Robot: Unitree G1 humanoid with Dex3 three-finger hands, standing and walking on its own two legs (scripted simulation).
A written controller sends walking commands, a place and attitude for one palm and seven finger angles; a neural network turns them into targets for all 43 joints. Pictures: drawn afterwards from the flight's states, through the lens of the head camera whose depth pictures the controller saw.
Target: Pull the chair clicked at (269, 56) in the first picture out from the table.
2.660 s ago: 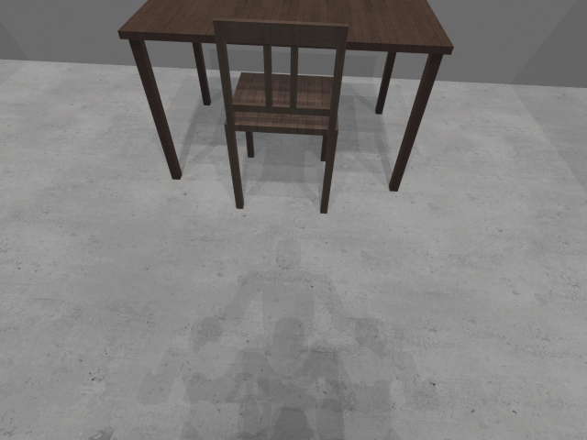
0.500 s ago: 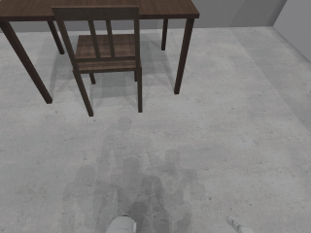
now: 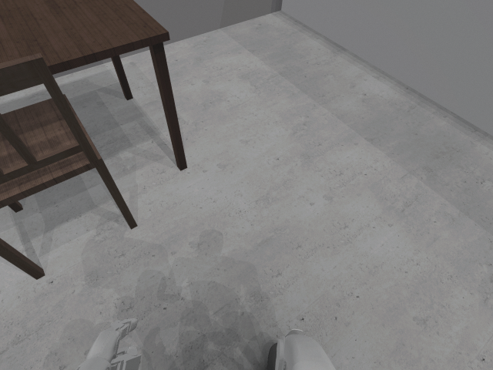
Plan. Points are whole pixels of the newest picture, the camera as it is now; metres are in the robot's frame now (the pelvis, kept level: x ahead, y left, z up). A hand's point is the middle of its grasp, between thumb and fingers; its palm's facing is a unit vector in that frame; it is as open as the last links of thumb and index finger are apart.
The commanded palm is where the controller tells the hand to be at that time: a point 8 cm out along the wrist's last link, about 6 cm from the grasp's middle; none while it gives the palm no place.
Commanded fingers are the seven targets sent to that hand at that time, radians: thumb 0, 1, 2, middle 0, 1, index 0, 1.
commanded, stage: walk to a spot facing it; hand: left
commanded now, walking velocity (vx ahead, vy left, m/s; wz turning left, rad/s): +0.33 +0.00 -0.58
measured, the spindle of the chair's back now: out of the picture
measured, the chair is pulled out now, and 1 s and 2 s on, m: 0.00 0.00 0.00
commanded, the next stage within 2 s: turn to face it in 0.72 s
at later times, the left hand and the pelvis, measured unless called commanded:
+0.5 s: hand (153, 303) +0.26 +0.19 -0.17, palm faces -0.12 -0.97 -0.23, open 7.3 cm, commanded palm none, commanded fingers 0.00 0.90 0.90 -0.20 -0.30 -0.20 -0.30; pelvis +0.20 -0.01 +0.00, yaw -13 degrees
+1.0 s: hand (208, 209) +0.49 +0.09 -0.17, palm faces -0.46 -0.86 -0.21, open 7.4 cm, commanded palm none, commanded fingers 0.00 0.90 0.90 -0.20 -0.30 -0.20 -0.30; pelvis +0.31 -0.03 +0.00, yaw -26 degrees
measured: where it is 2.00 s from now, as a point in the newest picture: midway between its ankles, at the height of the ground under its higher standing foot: (251, 345)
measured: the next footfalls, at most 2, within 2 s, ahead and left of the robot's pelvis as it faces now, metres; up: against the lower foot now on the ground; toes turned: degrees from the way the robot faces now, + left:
right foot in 0.10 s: +0.19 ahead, -0.11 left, +0.00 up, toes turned -11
left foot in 0.54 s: +0.35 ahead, +0.09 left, +0.00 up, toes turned -8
